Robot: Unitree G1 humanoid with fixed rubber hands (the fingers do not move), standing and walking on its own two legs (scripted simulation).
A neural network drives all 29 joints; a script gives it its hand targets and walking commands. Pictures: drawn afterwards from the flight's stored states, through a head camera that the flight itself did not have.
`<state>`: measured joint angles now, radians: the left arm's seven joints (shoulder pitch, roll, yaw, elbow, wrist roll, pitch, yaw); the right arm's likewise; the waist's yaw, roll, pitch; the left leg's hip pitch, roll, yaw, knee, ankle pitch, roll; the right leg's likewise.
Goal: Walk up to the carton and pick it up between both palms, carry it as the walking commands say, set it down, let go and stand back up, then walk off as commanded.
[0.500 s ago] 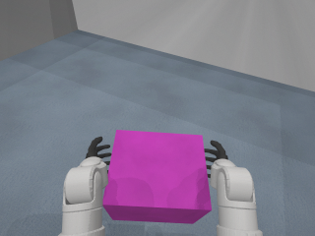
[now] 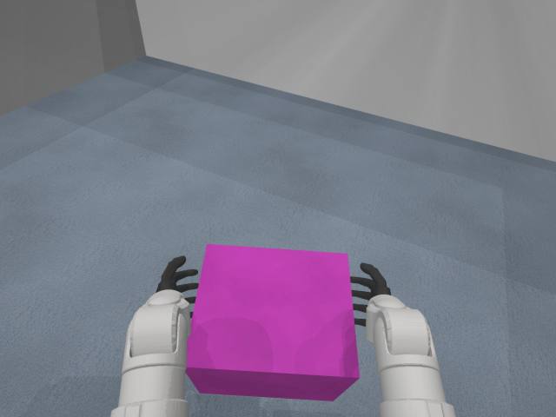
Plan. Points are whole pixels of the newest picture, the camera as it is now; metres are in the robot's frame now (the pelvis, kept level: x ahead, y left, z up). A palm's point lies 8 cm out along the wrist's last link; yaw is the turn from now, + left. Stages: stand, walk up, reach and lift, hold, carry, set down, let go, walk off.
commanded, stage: hold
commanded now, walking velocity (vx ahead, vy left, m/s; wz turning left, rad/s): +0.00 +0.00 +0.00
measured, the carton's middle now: (272, 325) +0.31 +0.00 -0.04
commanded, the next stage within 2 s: set down in 0.86 s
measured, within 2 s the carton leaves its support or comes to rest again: neither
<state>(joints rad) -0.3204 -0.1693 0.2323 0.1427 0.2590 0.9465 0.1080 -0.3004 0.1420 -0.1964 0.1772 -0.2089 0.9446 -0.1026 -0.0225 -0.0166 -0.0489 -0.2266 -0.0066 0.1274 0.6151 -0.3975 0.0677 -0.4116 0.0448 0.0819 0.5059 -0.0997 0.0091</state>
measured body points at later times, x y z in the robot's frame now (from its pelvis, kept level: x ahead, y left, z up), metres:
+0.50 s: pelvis -0.01 -0.07 +0.01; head -0.07 -0.11 +0.45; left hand +0.27 +0.12 +0.05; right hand +0.31 -0.19 +0.03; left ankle -0.04 +0.06 -0.73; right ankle +0.11 -0.15 -0.73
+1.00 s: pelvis -0.01 -0.07 +0.01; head -0.08 -0.11 +0.45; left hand +0.28 +0.13 +0.06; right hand +0.33 -0.17 +0.04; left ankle -0.04 +0.06 -0.73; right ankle +0.11 -0.15 -0.73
